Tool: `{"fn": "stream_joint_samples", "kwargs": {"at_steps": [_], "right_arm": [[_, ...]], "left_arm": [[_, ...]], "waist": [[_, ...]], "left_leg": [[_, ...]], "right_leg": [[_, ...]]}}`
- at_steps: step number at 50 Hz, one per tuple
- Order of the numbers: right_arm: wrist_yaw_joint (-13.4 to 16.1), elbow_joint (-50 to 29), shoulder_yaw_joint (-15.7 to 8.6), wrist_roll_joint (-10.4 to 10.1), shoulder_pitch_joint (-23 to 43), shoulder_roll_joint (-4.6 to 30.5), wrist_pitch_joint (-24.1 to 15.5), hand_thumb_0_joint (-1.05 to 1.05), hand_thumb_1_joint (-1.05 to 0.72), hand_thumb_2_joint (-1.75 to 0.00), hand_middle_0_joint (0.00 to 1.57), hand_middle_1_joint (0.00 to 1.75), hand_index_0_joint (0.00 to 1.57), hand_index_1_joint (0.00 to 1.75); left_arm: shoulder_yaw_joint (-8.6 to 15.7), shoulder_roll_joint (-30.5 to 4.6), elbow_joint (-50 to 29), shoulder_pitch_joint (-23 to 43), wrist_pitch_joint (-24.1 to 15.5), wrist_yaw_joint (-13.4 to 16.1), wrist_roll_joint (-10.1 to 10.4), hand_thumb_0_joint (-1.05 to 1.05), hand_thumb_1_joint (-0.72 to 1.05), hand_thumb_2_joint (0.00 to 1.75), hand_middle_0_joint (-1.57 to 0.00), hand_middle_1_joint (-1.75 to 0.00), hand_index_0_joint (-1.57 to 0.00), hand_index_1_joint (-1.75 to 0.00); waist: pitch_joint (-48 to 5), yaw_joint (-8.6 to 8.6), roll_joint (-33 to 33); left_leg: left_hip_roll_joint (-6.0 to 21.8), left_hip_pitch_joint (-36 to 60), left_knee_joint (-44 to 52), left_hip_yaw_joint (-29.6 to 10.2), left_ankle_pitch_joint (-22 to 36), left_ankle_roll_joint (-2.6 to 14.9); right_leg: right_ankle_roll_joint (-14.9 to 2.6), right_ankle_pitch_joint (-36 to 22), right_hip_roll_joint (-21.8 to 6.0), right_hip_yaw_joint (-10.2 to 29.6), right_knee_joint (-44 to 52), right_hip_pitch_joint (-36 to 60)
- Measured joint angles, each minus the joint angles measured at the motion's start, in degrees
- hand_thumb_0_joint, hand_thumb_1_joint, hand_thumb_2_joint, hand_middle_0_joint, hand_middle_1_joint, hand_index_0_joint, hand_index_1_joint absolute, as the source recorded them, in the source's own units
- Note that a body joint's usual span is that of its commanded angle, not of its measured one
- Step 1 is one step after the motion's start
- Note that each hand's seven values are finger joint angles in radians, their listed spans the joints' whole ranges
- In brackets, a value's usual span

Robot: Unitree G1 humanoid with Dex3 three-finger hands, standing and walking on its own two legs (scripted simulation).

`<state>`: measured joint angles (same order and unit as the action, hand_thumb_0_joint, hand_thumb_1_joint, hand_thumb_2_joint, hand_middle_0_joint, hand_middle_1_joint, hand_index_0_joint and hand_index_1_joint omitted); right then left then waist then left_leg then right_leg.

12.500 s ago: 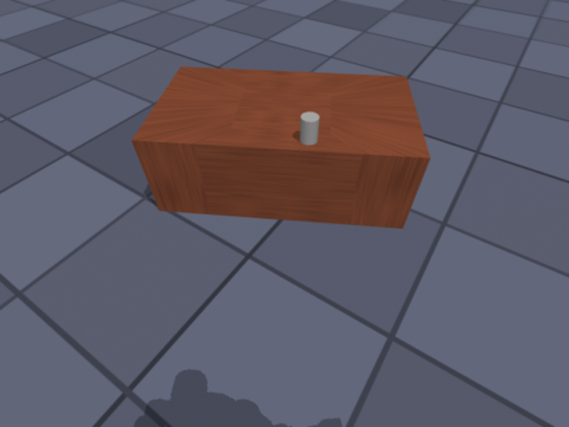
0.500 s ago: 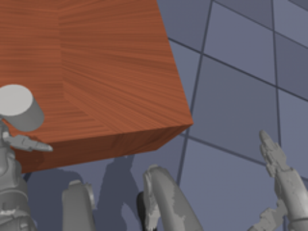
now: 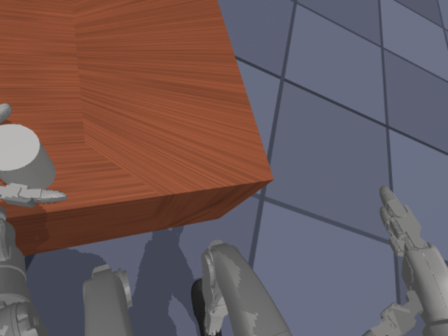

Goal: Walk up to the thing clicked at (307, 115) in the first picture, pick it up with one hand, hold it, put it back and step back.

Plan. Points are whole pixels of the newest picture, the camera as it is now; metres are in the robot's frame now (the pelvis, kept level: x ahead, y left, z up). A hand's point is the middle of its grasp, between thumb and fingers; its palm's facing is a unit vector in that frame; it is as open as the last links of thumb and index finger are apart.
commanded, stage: close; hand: left
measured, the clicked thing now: (21, 161) +0.46 +0.23 -0.07
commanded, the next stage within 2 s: settle in 0.22 s
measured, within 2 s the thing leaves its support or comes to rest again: leaves its support in 0.60 s
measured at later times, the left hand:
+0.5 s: hand (24, 161) +0.46 +0.22 -0.06, palm faces +0.17 -0.98 +0.00, open 9.9 cm
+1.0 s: hand (7, 137) +0.47 +0.23 +0.00, palm faces +0.19 -0.98 +0.00, open 10.0 cm
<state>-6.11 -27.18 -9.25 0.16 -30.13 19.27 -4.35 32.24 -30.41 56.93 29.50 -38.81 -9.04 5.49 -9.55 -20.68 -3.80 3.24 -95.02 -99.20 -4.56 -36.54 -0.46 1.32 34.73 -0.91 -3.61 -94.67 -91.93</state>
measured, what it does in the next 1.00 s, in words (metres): stands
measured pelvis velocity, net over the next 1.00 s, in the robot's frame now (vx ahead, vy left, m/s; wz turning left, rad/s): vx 0.01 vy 0.00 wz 0.01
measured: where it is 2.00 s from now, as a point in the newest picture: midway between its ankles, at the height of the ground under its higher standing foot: outside the picture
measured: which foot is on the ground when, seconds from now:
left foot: down 0.00-1.00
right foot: down 0.00-1.00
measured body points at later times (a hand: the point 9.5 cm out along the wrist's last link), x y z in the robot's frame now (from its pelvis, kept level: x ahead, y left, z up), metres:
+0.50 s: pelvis +0.00 +0.00 +0.00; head +0.19 +0.09 +0.40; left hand +0.44 +0.27 -0.06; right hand +0.19 -0.24 +0.13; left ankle +0.06 +0.12 -0.51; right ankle +0.07 -0.14 -0.51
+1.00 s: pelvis +0.01 +0.00 +0.04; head +0.17 +0.07 +0.45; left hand +0.45 +0.28 +0.00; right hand +0.18 -0.25 +0.13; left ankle +0.06 +0.12 -0.51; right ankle +0.07 -0.14 -0.51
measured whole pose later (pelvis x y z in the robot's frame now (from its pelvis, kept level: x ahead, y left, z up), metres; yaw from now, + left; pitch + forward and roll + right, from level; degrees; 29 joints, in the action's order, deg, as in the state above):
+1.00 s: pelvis +0.01 +0.00 +0.04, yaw +0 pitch +29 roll -4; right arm -4.8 -22.2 -6.3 1.0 -28.8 16.9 -0.6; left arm 28.7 -26.9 56.0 30.1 -34.5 -5.6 4.3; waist -10.4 -17.5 -2.1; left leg 3.4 -85.7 -91.4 -2.6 -35.4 0.0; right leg 1.8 33.4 -0.8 -2.0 -87.4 -83.5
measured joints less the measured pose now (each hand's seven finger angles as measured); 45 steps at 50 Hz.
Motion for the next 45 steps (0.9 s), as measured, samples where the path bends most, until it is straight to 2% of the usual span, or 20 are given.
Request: {"fn": "stream_joint_samples", "kwargs": {"at_steps": [10, 16, 20, 26, 33, 37, 45], "right_arm": [[-0.1, 0.6, 0.1, 0.4, 0.6, -0.3, 0.2, -0.01, 0.5, -0.05, 0.06, 0.05, 0.06, 0.05], [-0.3, 0.7, 0.4, 0.8, 0.6, -0.3, 0.3, -0.01, 0.5, -0.05, 0.06, 0.05, 0.06, 0.05], [-0.4, 0.1, 1.1, 1.0, 0.5, -0.6, 0.6, -0.01, 0.51, -0.05, 0.06, 0.05, 0.06, 0.05], [-0.5, -1.0, 1.2, 0.8, 0.7, -0.2, 1.1, -0.01, 0.51, -0.06, 0.06, 0.05, 0.06, 0.05], [0.3, -0.2, 0.7, 0.8, 0.2, -0.4, 1.8, -0.01, 0.52, -0.06, 0.06, 0.05, 0.06, 0.05], [0.8, 1.4, 1.0, 0.9, 0.5, -1.0, 1.9, -0.01, 0.52, -0.06, 0.06, 0.05, 0.06, 0.05], [1.1, 3.9, 2.3, 1.0, 1.5, -2.3, 3.3, -0.01, 0.52, -0.06, 0.06, 0.05, 0.06, 0.05]], "left_arm": [[-1.4, 1.7, -0.7, -0.1, -0.7, 0.9, -0.5, -0.02, -0.38, 0.49, -0.83, -0.72, -0.88, -0.73], [-2.1, 2.1, -0.7, -0.1, -1.1, 2.1, -1.0, -0.01, -0.41, 0.7, -0.8, -0.82, -0.84, -0.82], [-2.3, 1.3, 0.5, 0.4, -1.8, 1.8, -1.4, -0.01, -0.41, 0.87, -0.77, -0.87, -0.81, -0.88], [-2.1, 1.1, 0.2, 0.2, -0.5, 2.4, -1.7, -0.01, -0.38, 1.09, -0.74, -0.91, -0.77, -0.92], [-2.8, 2.5, -3.4, -1.9, 1.8, 2.2, -1.8, -0.01, -0.39, 1.09, -0.73, -0.93, -0.76, -0.95], [-3.6, 3.4, -4.4, -1.8, 2.7, 3.1, -1.2, -0.01, -0.39, 1.09, -0.73, -0.93, -0.76, -0.95], [-3.3, 3.5, -2.7, 0.2, 4.0, 4.1, -1.8, -0.01, -0.39, 1.09, -0.73, -0.94, -0.76, -0.95]], "waist": [[-0.2, 1.02, 0.1], [-0.1, 1.02, -0.2], [0.0, 0.8, -0.2], [0.0, 0.47, -0.3], [-0.7, 0.33, -0.5], [-1.0, 0.85, 0.2], [-1.0, 2.17, 1.7]], "left_leg": [[-0.1, 0.8, 0.6, 0.6, -0.3, 0.33], [-0.2, 1.1, 1.0, 0.4, -0.1, 0.12], [-0.3, 1.0, 0.9, 0.2, 0.0, 0.0], [-0.2, 1.3, 1.2, 0.4, 0.3, -0.13], [0.0, 3.5, 2.7, 0.6, 0.4, -0.25], [0.1, 5.2, 3.7, 0.6, 0.3, -0.16], [0.2, 7.9, 6.0, 1.5, 0.6, 0.36]], "right_leg": [[0.31, 0.3, -0.1, 0.6, 0.5, 0.6], [0.15, 0.2, -0.2, 0.4, 0.8, 0.9], [0.05, 0.2, -0.2, 0.2, 0.6, 0.9], [-0.04, 0.0, -0.1, 0.4, 0.7, 1.0], [-0.13, -0.2, 0.1, 0.5, 2.1, 3.0], [-0.02, -0.3, 0.2, 0.5, 3.3, 4.8], [0.44, -0.9, 0.2, 1.2, 5.7, 7.2]]}}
